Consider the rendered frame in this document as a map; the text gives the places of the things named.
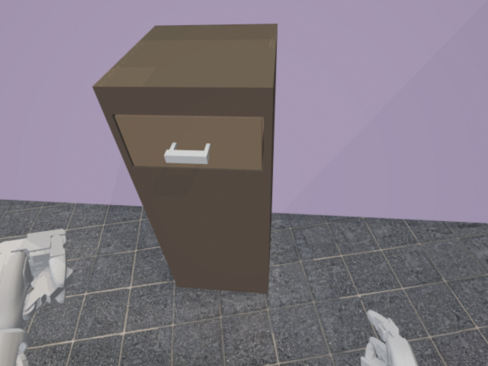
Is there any drawer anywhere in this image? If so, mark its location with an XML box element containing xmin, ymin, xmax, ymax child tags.
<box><xmin>114</xmin><ymin>114</ymin><xmax>264</xmax><ymax>170</ymax></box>

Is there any right robot hand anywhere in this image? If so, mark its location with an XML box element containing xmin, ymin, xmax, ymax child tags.
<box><xmin>361</xmin><ymin>310</ymin><xmax>418</xmax><ymax>366</ymax></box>

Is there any left robot forearm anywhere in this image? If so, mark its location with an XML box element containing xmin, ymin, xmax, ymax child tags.
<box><xmin>0</xmin><ymin>329</ymin><xmax>31</xmax><ymax>366</ymax></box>

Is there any left robot hand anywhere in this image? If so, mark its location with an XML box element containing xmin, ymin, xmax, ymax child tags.
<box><xmin>0</xmin><ymin>229</ymin><xmax>73</xmax><ymax>329</ymax></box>

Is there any cabinet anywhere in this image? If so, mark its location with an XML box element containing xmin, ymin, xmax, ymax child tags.
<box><xmin>92</xmin><ymin>24</ymin><xmax>278</xmax><ymax>294</ymax></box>

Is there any handle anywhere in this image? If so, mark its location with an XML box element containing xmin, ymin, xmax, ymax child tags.
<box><xmin>164</xmin><ymin>143</ymin><xmax>210</xmax><ymax>164</ymax></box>

